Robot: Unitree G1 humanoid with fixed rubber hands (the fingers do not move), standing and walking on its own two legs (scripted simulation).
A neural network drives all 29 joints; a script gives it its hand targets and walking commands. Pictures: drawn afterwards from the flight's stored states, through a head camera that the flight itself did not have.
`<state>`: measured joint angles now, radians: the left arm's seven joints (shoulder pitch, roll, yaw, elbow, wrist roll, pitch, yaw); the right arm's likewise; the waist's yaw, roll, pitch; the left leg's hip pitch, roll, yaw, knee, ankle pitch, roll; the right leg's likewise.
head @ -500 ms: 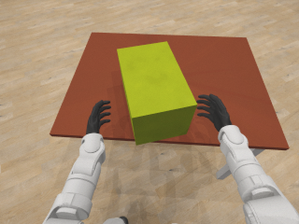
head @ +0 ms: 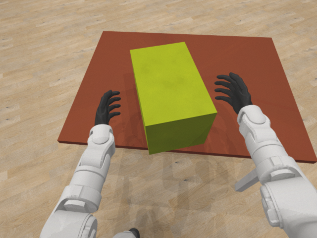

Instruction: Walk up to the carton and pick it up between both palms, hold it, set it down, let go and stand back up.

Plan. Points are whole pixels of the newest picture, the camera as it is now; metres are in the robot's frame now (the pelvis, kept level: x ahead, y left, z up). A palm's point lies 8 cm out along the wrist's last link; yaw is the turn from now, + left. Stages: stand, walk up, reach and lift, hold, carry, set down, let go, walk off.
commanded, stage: reach and lift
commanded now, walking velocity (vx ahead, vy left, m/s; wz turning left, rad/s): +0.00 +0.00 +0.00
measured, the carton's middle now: (167, 97) +0.54 +0.05 -0.06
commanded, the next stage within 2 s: none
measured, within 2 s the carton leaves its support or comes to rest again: neither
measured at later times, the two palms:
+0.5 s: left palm (103, 104) +0.41 +0.21 +0.04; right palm (227, 76) +0.52 -0.12 +0.08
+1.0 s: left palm (104, 113) +0.41 +0.22 +0.01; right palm (222, 88) +0.51 -0.11 +0.05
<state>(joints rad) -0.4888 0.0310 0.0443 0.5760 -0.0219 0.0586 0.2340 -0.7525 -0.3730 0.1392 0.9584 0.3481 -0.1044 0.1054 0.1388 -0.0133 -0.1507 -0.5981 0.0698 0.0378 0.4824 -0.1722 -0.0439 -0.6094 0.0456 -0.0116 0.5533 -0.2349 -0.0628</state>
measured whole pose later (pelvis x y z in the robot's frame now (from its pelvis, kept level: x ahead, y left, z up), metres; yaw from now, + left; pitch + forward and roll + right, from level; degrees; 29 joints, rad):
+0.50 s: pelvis +0.01 +0.00 -0.01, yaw +0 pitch +28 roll +1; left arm -0.70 0.03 0.14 0.71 -0.04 0.10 0.25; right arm -1.00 -0.37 0.14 1.03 0.35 -0.03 0.04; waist 0.18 -0.01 -0.28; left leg -0.82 0.07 0.04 0.51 -0.17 -0.04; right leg -0.83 0.05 -0.01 0.55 -0.22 -0.06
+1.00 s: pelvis +0.00 +0.02 -0.02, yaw -1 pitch +31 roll +0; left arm -0.83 0.03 0.14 1.06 -0.04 -0.13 0.25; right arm -1.05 -0.37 0.14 1.23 0.35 -0.13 0.07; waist 0.19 -0.01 -0.29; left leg -0.93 0.08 0.04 0.56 -0.17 -0.04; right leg -0.90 0.05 -0.01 0.56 -0.20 -0.04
